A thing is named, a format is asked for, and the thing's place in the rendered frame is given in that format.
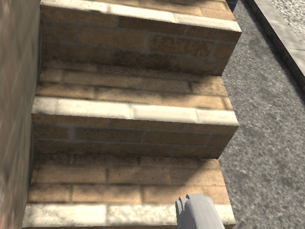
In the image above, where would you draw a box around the right robot thigh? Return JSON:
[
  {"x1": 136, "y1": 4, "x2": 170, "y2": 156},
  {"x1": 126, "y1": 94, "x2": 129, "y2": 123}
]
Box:
[{"x1": 175, "y1": 193, "x2": 225, "y2": 229}]

